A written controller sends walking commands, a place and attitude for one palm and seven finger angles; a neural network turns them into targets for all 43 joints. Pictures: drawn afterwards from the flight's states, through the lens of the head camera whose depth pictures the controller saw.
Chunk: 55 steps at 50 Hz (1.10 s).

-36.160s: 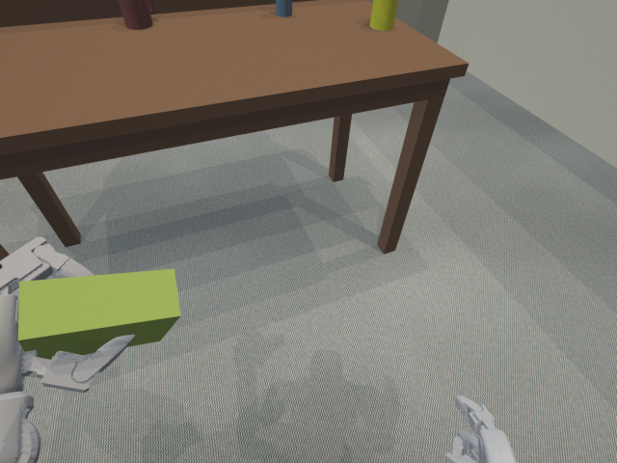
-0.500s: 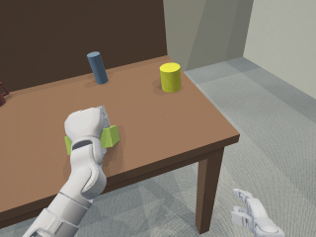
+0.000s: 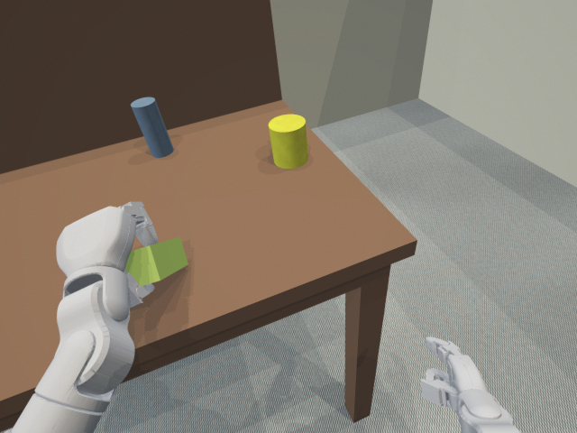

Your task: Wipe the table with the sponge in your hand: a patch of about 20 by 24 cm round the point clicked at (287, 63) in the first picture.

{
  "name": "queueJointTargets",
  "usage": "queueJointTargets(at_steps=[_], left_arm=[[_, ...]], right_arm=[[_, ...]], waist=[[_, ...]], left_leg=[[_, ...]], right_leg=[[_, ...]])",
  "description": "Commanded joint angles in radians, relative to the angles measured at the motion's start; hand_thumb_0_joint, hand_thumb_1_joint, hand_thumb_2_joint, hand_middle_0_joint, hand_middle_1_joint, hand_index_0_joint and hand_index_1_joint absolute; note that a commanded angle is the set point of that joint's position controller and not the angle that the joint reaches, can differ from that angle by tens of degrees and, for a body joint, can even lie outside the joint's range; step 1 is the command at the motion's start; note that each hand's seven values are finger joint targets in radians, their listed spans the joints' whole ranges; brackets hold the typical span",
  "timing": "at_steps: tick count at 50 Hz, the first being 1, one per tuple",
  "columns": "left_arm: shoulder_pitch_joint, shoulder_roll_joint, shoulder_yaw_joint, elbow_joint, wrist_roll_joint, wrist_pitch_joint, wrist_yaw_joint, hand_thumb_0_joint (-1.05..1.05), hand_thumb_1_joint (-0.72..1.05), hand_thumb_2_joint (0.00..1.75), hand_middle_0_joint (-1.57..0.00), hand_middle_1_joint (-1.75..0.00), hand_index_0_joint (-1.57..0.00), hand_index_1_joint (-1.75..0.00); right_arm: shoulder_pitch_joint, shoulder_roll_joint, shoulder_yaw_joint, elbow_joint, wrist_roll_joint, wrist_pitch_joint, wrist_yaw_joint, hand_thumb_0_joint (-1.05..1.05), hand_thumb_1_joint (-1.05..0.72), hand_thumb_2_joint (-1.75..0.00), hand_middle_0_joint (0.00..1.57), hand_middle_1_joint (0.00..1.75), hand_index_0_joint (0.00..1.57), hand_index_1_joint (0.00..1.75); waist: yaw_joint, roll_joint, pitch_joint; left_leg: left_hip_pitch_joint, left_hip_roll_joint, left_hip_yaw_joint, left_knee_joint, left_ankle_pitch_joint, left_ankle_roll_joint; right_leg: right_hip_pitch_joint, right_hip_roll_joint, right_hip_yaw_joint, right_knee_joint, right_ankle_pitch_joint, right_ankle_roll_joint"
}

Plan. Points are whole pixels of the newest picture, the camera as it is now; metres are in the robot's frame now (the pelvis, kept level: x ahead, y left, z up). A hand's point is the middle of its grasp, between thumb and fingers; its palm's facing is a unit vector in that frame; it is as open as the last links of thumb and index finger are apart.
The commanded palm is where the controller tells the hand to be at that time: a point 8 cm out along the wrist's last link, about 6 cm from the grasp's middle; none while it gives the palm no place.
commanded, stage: slide back across to the middle lane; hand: left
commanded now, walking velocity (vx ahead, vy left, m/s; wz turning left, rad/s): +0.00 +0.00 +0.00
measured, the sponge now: (140, 264) +0.31 +0.26 +0.10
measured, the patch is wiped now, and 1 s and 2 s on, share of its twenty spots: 0.95 0.95 0.95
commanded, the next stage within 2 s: wipe forward along the middle lane in 0.06 s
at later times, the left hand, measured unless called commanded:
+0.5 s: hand (90, 260) +0.28 +0.31 +0.15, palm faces +0.05 -0.04 -1.00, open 8.8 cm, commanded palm +0.25 +0.31 +0.19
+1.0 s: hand (94, 238) +0.32 +0.33 +0.15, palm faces -0.01 +0.00 -1.00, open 8.9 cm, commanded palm +0.30 +0.33 +0.17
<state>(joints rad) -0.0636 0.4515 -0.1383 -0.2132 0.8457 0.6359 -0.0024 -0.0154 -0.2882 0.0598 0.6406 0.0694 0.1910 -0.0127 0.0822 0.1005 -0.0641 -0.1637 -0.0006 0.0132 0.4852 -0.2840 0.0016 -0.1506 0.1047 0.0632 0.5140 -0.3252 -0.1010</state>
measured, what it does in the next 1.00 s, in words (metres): stands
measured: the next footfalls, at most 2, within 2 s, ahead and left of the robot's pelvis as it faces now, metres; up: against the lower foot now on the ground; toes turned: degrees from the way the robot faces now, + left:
none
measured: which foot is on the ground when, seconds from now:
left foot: down 0.00-1.00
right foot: down 0.00-1.00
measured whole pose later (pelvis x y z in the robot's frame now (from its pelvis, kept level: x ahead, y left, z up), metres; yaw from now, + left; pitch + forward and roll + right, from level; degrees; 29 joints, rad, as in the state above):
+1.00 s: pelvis -0.03 +0.02 +0.00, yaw +4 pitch +1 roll +0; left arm -0.54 0.50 -0.15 0.47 0.96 0.41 -0.10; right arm 0.12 -0.30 0.05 0.71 0.07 0.11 -0.07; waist 0.05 0.09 -0.07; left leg -0.27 -0.04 -0.05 0.48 -0.23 0.01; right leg -0.23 0.07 0.01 0.49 -0.28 -0.06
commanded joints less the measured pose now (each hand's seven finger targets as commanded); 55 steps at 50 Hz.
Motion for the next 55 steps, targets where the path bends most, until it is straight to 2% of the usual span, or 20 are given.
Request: queueJointTargets(at_steps=[1, 2, 7, 14, 17, 20, 22, 24, 27, 30, 33, 36, 37, 39, 42, 45, 47, 50, 52, 55], left_arm=[[-0.093, 0.253, 0.187, -0.089, 0.011, 0.023, -0.007, 0.0, 0.1, 1.3, -1.2, -1.6, -1.2, -1.6], [-0.082, 0.302, 0.228, -0.09, 0.015, 0.021, -0.01, 0.0, 0.1, 1.3, -1.2, -1.6, -1.2, -1.6], [-0.124, 0.314, 0.223, -0.091, 0.011, 0.013, -0.034, 0.0, 0.1, 1.3, -1.2, -1.6, -1.2, -1.6], [-0.364, 0.265, 0.103, 0.156, 0.064, -0.009, -0.078, 0.0, 0.1, 1.3, -1.2, -1.6, -1.2, -1.6], [-0.401, 0.299, 0.115, 0.208, 0.099, -0.034, -0.097, 0.0, 0.1, 1.3, -1.2, -1.6, -1.2, -1.6], [-0.417, 0.226, 0.053, 0.254, 0.103, -0.064, -0.117, 0.0, 0.1, 1.3, -1.2, -1.6, -1.2, -1.6], [-0.37, 0.274, 0.112, 0.282, 0.098, -0.091, -0.12, 0.0, 0.1, 1.3, -1.2, -1.6, -1.2, -1.6], [-0.406, 0.214, 0.061, 0.305, 0.09, -0.114, -0.123, 0.0, 0.1, 1.3, -1.2, -1.6, -1.2, -1.6], [-0.431, 0.25, 0.096, 0.35, 0.099, -0.14, -0.114, 0.0, 0.1, 1.3, -1.2, -1.6, -1.2, -1.6], [-0.505, 0.228, 0.066, 0.414, 0.109, -0.158, -0.104, 0.0, 0.1, 1.3, -1.2, -1.6, -1.2, -1.6], [-0.591, 0.197, 0.028, 0.423, 0.132, -0.164, -0.093, 0.0, 0.1, 1.3, -1.2, -1.6, -1.2, -1.6], [-0.607, 0.174, 0.009, 0.488, 0.132, -0.168, -0.087, 0.0, 0.1, 1.3, -1.2, -1.6, -1.2, -1.6], [-0.583, 0.208, 0.045, 0.514, 0.131, -0.167, -0.084, 0.0, 0.1, 1.3, -1.2, -1.6, -1.2, -1.6], [-0.622, 0.167, 0.002, 0.557, 0.128, -0.173, -0.083, 0.0, 0.1, 1.3, -1.2, -1.6, -1.2, -1.6], [-0.653, 0.219, 0.041, 0.625, 0.13, -0.187, -0.083, 0.0, 0.1, 1.3, -1.2, -1.6, -1.2, -1.6], [-0.678, 0.186, 0.011, 0.671, 0.126, -0.212, -0.083, 0.0, 0.1, 1.3, -1.2, -1.6, -1.2, -1.6], [-0.65, 0.253, 0.071, 0.701, 0.131, -0.23, -0.082, 0.0, 0.1, 1.3, -1.2, -1.6, -1.2, -1.6], [-0.645, 0.203, 0.032, 0.715, 0.122, -0.259, -0.083, 0.0, 0.1, 1.3, -1.2, -1.6, -1.2, -1.6], [-0.643, 0.258, 0.081, 0.734, 0.128, -0.273, -0.08, 0.0, 0.1, 1.3, -1.2, -1.6, -1.2, -1.6], [-0.685, 0.256, 0.066, 0.77, 0.131, -0.291, -0.074, 0.0, 0.1, 1.3, -1.2, -1.6, -1.2, -1.6]], right_arm=[[-0.252, -0.085, -0.033, -0.189, -0.001, -0.057, -0.014, 0.0, -0.9, -0.9, 0.2, 0.3, 0.2, 0.3], [-0.264, -0.091, -0.032, -0.187, -0.005, -0.061, -0.015, 0.0, -0.9, -0.9, 0.2, 0.3, 0.2, 0.3], [-0.267, -0.096, -0.034, -0.186, -0.004, -0.074, -0.03, 0.0, -0.9, -0.9, 0.2, 0.3, 0.2, 0.3], [-0.213, -0.108, -0.034, -0.14, -0.001, -0.111, -0.067, 0.0, -0.9, -0.9, 0.2, 0.3, 0.2, 0.3], [-0.214, -0.113, -0.035, -0.133, -0.001, -0.118, -0.069, 0.0, -0.9, -0.9, 0.2, 0.3, 0.2, 0.3], [-0.19, -0.105, -0.034, -0.13, 0.0, -0.124, -0.066, 0.0, -0.9, -0.9, 0.2, 0.3, 0.2, 0.3], [-0.178, -0.111, -0.037, -0.133, -0.004, -0.129, -0.062, 0.0, -0.9, -0.9, 0.2, 0.3, 0.2, 0.3], [-0.164, -0.104, -0.034, -0.137, -0.004, -0.132, -0.064, 0.0, -0.9, -0.9, 0.2, 0.3, 0.2, 0.3], [-0.15, -0.116, -0.036, -0.129, -0.007, -0.131, -0.063, 0.0, -0.9, -0.9, 0.2, 0.3, 0.2, 0.3], [-0.126, -0.118, -0.037, -0.112, -0.004, -0.132, -0.066, 0.0, -0.9, -0.9, 0.2, 0.3, 0.2, 0.3], [-0.116, -0.116, -0.039, -0.112, -0.002, -0.13, -0.065, 0.0, -0.9, -0.9, 0.2, 0.3, 0.2, 0.3], [-0.095, -0.121, -0.042, -0.099, 0.001, -0.128, -0.064, 0.0, -0.9, -0.9, 0.2, 0.3, 0.2, 0.3], [-0.092, -0.122, -0.044, -0.103, -0.001, -0.129, -0.063, 0.0, -0.9, -0.9, 0.2, 0.3, 0.2, 0.3], [-0.074, -0.121, -0.044, -0.097, 0.003, -0.129, -0.066, 0.0, -0.9, -0.9, 0.2, 0.3, 0.2, 0.3], [-0.056, -0.131, -0.047, -0.085, 0.001, -0.125, -0.069, 0.0, -0.9, -0.9, 0.2, 0.3, 0.2, 0.3], [-0.03, -0.131, -0.05, -0.08, 0.005, -0.126, -0.069, 0.0, -0.9, -0.9, 0.2, 0.3, 0.2, 0.3], [-0.015, -0.14, -0.054, -0.08, 0.0, -0.124, -0.066, 0.0, -0.9, -0.9, 0.2, 0.3, 0.2, 0.3], [0.001, -0.135, -0.056, -0.088, 0.005, -0.121, -0.065, 0.0, -0.9, -0.9, 0.2, 0.3, 0.2, 0.3], [0.013, -0.142, -0.059, -0.087, 0.001, -0.117, -0.064, 0.0, -0.9, -0.9, 0.2, 0.3, 0.2, 0.3], [0.031, -0.143, -0.062, -0.08, 0.004, -0.115, -0.068, 0.0, -0.9, -0.9, 0.2, 0.3, 0.2, 0.3]], waist=[[0.048, -0.145, -0.136], [0.055, -0.141, -0.14], [0.042, -0.105, -0.102], [-0.011, -0.133, -0.041], [0.0, -0.126, -0.109], [-0.004, -0.137, -0.128], [0.012, -0.162, -0.148], [-0.004, -0.188, -0.126], [0.0, -0.178, -0.08], [-0.02, -0.189, -0.039], [-0.024, -0.137, -0.055], [-0.029, -0.147, -0.067], [-0.018, -0.154, -0.076], [-0.034, -0.174, -0.086], [-0.033, -0.179, -0.082], [-0.046, -0.203, -0.089], [-0.033, -0.195, -0.11], [-0.045, -0.197, -0.099], [-0.038, -0.201, -0.097], [-0.055, -0.199, -0.069]], left_leg=[[-0.017, -0.051, -0.009, -0.001, 0.284, 0.037], [-0.016, -0.054, -0.016, 0.002, 0.279, 0.038], [-0.01, -0.058, -0.021, -0.004, 0.244, 0.043], [-0.027, -0.053, -0.015, -0.021, 0.157, 0.05], [-0.022, -0.056, -0.02, -0.035, 0.147, 0.048], [-0.028, -0.057, -0.017, -0.039, 0.174, 0.047], [-0.026, -0.055, -0.021, -0.041, 0.169, 0.045], [-0.037, -0.054, -0.014, -0.041, 0.161, 0.046], [-0.039, -0.048, -0.024, -0.059, 0.132, 0.043], [-0.054, -0.046, -0.021, -0.065, 0.114, 0.042], [-0.044, -0.047, -0.023, -0.076, 0.108, 0.04], [-0.048, -0.047, -0.027, -0.079, 0.113, 0.04], [-0.049, -0.045, -0.03, -0.081, 0.102, 0.04], [-0.058, -0.047, -0.026, -0.075, 0.101, 0.041], [-0.072, -0.046, -0.026, -0.074, 0.079, 0.041], [-0.083, -0.049, -0.025, -0.06, 0.097, 0.043], [-0.093, -0.048, -0.028, -0.055, 0.103, 0.041], [-0.103, -0.05, -0.021, -0.042, 0.123, 0.043], [-0.113, -0.048, -0.028, -0.042, 0.124, 0.043], [-0.129, -0.052, -0.019, -0.035, 0.107, 0.045]], right_leg=[[0.109, -0.079, 0.126, -0.072, 0.535, 0.061], [0.108, -0.074, 0.147, -0.078, 0.522, 0.056], [0.053, -0.071, 0.14, -0.109, 0.392, 0.054], [-0.038, -0.079, 0.086, -0.157, 0.198, 0.059], [-0.007, -0.076, 0.09, -0.148, 0.185, 0.054], [0.012, -0.078, 0.044, -0.127, 0.24, 0.056], [0.025, -0.072, 0.057, -0.125, 0.237, 0.054], [0.012, -0.078, 0.031, -0.127, 0.231, 0.061], [-0.03, -0.07, 0.03, -0.144, 0.178, 0.054], [-0.057, -0.07, 0.004, -0.152, 0.147, 0.055], [-0.068, -0.07, -0.01, -0.154, 0.114, 0.045], [-0.063, -0.066, -0.02, -0.149, 0.13, 0.043], [-0.061, -0.066, -0.009, -0.153, 0.111, 0.043], [-0.058, -0.069, -0.024, -0.148, 0.118, 0.046], [-0.068, -0.069, -0.011, -0.155, 0.103, 0.049], [-0.066, -0.07, -0.02, -0.144, 0.145, 0.052], [-0.052, -0.07, -0.005, -0.139, 0.16, 0.049], [-0.05, -0.07, -0.013, -0.131, 0.209, 0.053], [-0.055, -0.067, -0.003, -0.131, 0.216, 0.049], [-0.072, -0.068, -0.001, -0.137, 0.197, 0.054]])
